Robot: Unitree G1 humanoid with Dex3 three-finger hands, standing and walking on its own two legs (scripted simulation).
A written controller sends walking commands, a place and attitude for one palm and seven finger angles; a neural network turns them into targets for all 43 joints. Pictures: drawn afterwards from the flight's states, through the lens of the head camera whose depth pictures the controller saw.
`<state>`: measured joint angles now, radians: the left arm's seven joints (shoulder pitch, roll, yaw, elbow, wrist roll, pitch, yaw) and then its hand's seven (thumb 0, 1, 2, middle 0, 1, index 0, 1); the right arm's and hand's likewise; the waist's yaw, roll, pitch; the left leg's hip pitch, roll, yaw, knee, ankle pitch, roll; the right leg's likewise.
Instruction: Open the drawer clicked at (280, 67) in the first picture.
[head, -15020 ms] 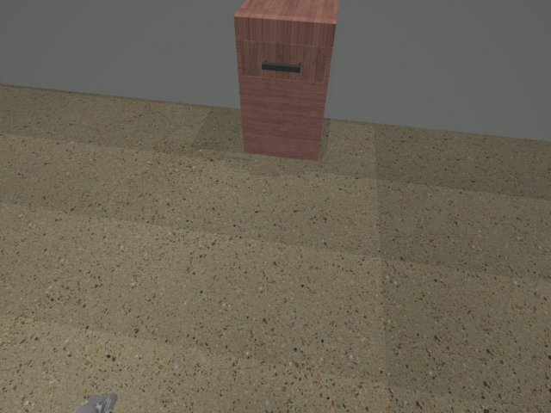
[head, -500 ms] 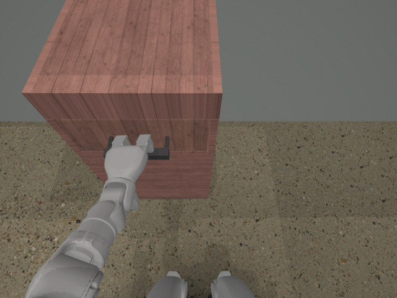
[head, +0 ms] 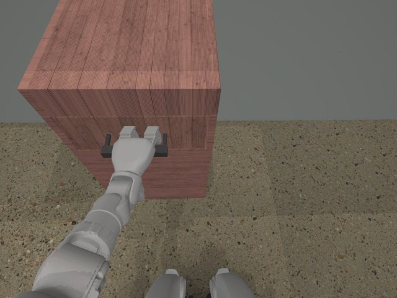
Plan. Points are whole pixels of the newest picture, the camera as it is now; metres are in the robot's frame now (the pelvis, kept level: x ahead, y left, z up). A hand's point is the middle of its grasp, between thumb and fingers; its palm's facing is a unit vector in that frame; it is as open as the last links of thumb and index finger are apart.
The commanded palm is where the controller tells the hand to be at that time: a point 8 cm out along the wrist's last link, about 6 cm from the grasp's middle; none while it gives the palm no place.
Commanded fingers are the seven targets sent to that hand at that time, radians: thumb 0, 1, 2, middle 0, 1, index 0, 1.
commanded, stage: move the hooked fingers above the handle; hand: left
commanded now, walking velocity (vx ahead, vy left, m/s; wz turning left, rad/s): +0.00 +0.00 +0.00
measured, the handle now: (136, 144) +0.51 +0.16 -0.12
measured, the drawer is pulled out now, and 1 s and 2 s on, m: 0.00 0.00 0.00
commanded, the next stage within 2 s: lower the fingers behind the handle in 1.84 s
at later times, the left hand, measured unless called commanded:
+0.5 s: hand (143, 153) +0.44 +0.12 -0.05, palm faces +0.04 -0.09 -0.99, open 13.8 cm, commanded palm +0.41 +0.15 +0.00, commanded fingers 0.00 -0.50 0.30 -0.30 -1.20 -0.30 -1.20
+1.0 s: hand (137, 149) +0.45 +0.14 -0.04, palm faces +0.11 -0.01 -0.99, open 13.8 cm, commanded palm +0.40 +0.15 +0.00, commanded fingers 0.00 -0.50 0.30 -0.30 -1.20 -0.30 -1.20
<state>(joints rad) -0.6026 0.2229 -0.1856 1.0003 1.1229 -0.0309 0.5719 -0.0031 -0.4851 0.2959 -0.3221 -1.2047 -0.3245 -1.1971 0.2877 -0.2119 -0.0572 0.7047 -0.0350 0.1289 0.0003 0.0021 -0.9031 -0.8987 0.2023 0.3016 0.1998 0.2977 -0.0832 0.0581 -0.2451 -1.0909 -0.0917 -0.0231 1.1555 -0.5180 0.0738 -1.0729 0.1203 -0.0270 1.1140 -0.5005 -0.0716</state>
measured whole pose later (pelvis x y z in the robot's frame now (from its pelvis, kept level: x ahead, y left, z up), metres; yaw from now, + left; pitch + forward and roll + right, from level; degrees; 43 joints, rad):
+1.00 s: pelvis +0.00 +0.00 -0.01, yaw -1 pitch +28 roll -1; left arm -0.70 0.21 -0.11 1.06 1.16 0.13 0.73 0.00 -0.48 0.30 -0.32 -1.20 -0.32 -1.20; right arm 0.20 -0.22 -0.07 0.69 -0.05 0.16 0.02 0.00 -0.90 -0.90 0.20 0.30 0.20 0.30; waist -0.10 0.07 -0.24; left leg -1.15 -0.09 0.00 1.21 -0.54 0.08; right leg -1.14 0.13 -0.02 1.18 -0.52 -0.07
